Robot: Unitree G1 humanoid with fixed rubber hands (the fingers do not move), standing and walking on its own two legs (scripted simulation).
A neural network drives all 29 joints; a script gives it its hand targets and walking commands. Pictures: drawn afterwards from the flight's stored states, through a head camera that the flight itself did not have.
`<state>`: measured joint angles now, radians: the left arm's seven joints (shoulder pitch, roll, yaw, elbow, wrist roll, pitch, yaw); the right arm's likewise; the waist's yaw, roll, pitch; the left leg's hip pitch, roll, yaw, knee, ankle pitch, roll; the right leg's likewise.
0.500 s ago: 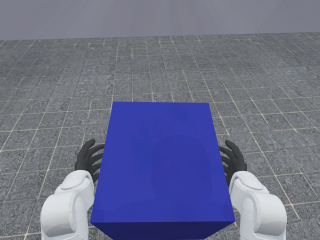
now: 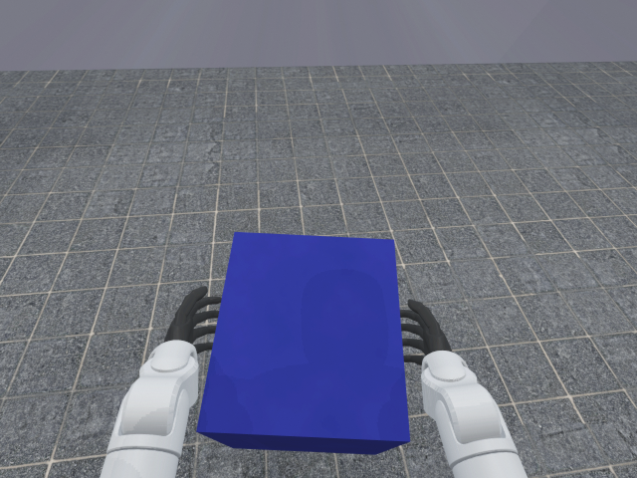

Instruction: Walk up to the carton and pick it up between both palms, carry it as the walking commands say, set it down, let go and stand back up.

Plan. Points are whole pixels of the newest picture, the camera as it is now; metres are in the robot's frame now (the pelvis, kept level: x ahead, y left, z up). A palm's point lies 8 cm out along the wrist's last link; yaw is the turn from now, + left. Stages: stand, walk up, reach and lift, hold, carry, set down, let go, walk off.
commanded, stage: hold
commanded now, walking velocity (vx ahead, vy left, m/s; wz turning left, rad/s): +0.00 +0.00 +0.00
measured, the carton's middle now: (309, 349) +0.31 +0.04 -0.08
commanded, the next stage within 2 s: set down in 0.28 s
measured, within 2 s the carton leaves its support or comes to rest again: neither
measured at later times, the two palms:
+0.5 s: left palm (191, 346) +0.25 +0.19 +0.02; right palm (433, 354) +0.27 -0.12 +0.01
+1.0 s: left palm (198, 352) +0.28 +0.20 -0.06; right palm (412, 354) +0.31 -0.11 -0.06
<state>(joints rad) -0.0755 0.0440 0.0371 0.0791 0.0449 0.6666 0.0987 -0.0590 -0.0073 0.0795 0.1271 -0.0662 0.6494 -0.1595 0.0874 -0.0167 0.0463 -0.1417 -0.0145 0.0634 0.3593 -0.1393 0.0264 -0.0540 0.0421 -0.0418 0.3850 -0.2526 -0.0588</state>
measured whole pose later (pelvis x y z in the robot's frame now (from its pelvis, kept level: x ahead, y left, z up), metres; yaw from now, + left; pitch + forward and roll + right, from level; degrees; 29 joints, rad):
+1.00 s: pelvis -0.04 -0.01 -0.03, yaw +0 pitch +7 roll +0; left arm -0.46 -0.14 0.50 0.47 0.35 0.35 -0.06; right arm -0.47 0.17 -0.37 0.58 -0.32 0.32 -0.05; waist 0.10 -0.03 0.08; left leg -0.58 0.01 0.05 0.65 -0.20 0.02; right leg -0.50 0.06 -0.05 0.69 -0.32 -0.08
